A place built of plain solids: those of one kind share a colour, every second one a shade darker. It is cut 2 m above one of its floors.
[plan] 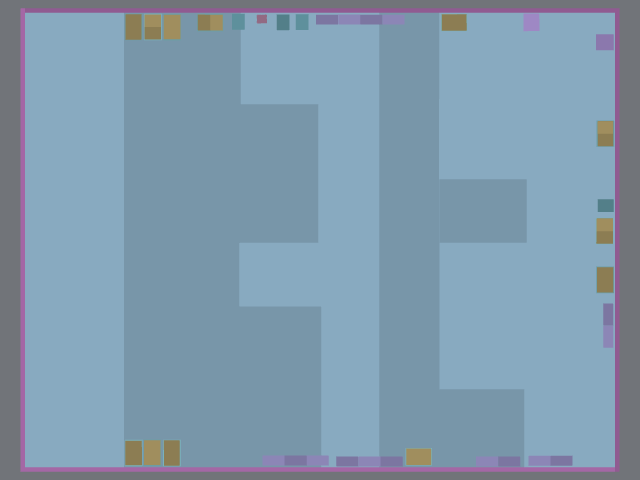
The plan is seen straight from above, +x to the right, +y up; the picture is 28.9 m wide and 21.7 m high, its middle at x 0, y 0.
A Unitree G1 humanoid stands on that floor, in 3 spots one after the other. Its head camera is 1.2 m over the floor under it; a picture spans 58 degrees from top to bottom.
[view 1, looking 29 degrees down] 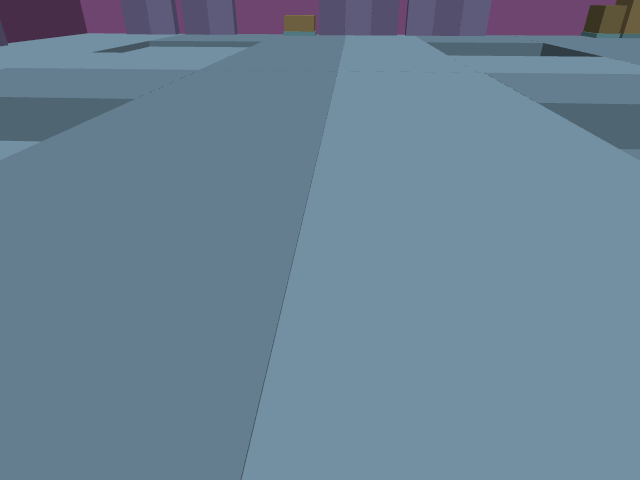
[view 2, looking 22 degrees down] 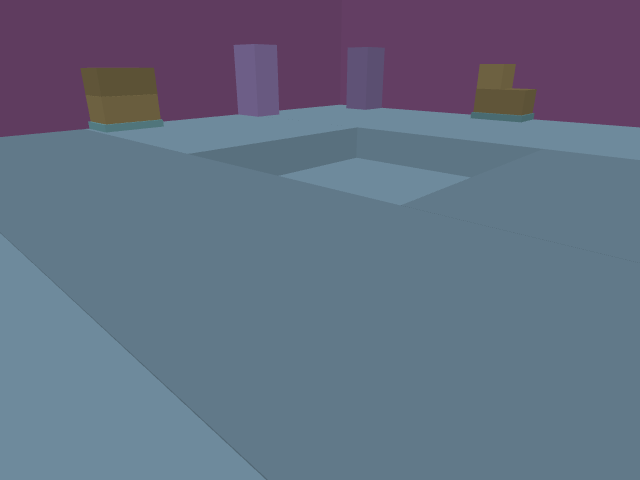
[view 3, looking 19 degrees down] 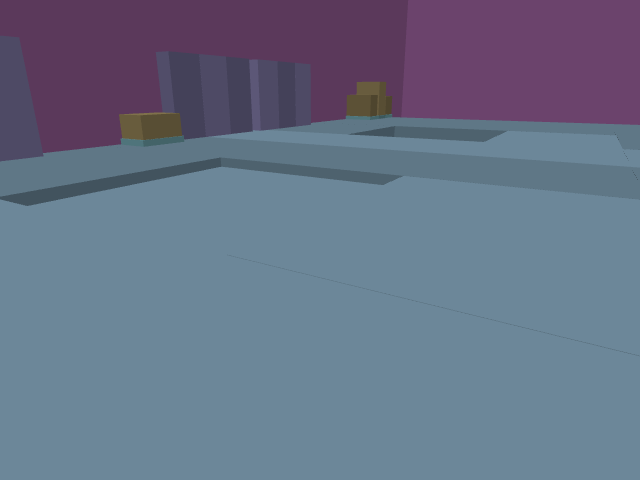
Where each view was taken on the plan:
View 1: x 2.40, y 8.75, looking -86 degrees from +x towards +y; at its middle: floor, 2.48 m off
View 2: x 2.08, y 0.68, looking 43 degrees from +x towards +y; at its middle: floor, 3.20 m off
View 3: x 11.55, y -0.85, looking -149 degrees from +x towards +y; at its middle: floor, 3.68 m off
